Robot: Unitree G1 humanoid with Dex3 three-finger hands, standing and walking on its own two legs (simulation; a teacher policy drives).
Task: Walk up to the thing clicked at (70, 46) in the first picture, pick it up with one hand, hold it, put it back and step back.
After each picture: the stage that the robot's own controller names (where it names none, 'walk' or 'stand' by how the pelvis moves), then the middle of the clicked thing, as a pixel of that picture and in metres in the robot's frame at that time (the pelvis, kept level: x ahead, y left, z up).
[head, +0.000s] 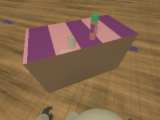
stand; (71, 42) +0.68 +0.24 +0.02
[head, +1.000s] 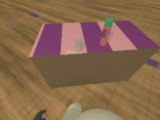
walk; (78, 44) +0.64 +0.20 +0.03
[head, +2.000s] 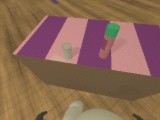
stand; (67, 51) +0.46 +0.24 +0.05
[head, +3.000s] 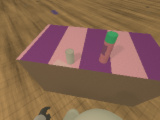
stand; (70, 56) +0.47 +0.20 +0.05
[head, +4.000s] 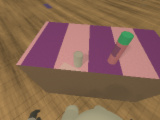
stand; (78, 59) +0.43 +0.12 +0.04
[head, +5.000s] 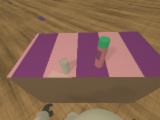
stand; (65, 66) +0.39 +0.22 +0.03
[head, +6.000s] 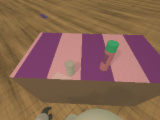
stand; (70, 68) +0.38 +0.18 +0.02
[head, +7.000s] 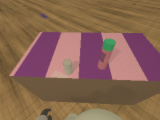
stand; (68, 67) +0.39 +0.19 +0.02
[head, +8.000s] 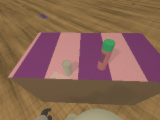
stand; (67, 68) +0.38 +0.20 +0.02
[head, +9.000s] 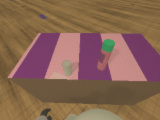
stand; (67, 68) +0.38 +0.20 +0.02
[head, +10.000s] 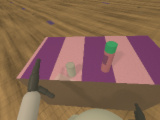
rise first; (71, 70) +0.37 +0.19 +0.02
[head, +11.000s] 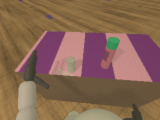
go down; (71, 65) +0.40 +0.19 +0.03
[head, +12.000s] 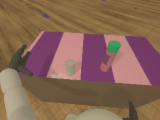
go down; (70, 68) +0.38 +0.18 +0.03
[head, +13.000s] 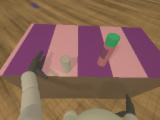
close in; (66, 64) +0.38 +0.18 +0.04
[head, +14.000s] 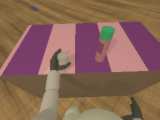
close; (64, 61) +0.40 +0.19 +0.07
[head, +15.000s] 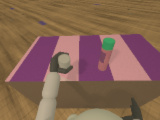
lift; (65, 64) +0.32 +0.18 +0.16
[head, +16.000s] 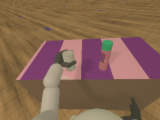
lift; (69, 61) +0.34 +0.16 +0.19
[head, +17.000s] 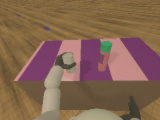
hold; (69, 63) +0.34 +0.16 +0.16
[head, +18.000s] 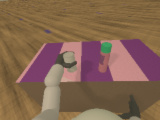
hold; (70, 62) +0.34 +0.15 +0.18
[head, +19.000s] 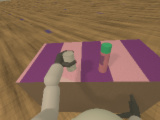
crouch; (69, 61) +0.34 +0.15 +0.19
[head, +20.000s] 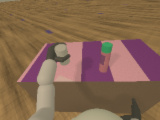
crouch; (62, 55) +0.34 +0.19 +0.24
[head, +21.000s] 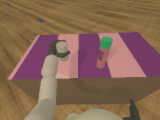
lower; (63, 51) +0.40 +0.20 +0.18
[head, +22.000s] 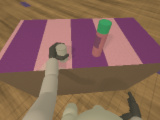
lower; (62, 53) +0.45 +0.19 +0.08
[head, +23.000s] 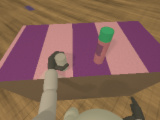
lower; (62, 62) +0.38 +0.20 +0.08
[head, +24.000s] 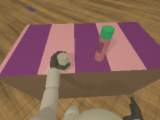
lower; (63, 62) +0.39 +0.19 +0.07
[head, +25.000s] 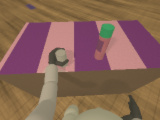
lower; (62, 58) +0.41 +0.20 +0.07
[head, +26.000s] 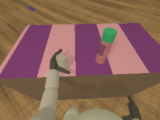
withdraw; (62, 62) +0.38 +0.20 +0.07
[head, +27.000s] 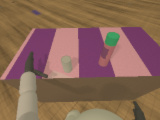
sink last; (67, 64) +0.38 +0.19 +0.06
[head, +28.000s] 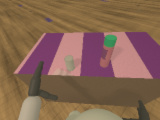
stand; (69, 63) +0.41 +0.20 +0.05
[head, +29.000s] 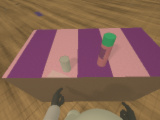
stand; (65, 64) +0.39 +0.20 +0.05
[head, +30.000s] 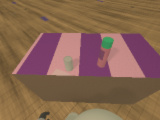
stand; (68, 63) +0.42 +0.20 +0.02
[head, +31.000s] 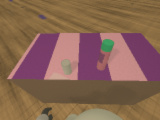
stand; (66, 67) +0.38 +0.20 +0.02
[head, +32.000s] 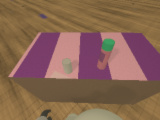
stand; (67, 66) +0.39 +0.20 +0.02
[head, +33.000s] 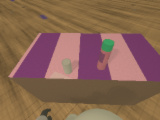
stand; (67, 66) +0.39 +0.20 +0.02
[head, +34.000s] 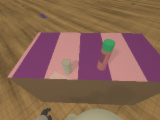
stand; (67, 67) +0.39 +0.20 +0.02
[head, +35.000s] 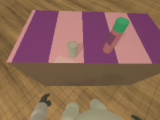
walk; (72, 50) +0.47 +0.16 +0.03
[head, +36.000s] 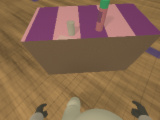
walk; (71, 28) +0.72 +0.25 +0.05
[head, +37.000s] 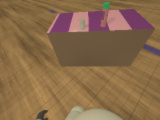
stand; (82, 24) +1.03 +0.21 +0.04
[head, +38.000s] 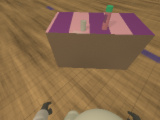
stand; (83, 25) +0.99 +0.16 +0.03
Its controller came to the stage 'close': yes
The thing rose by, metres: 0.22
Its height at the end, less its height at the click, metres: +0.00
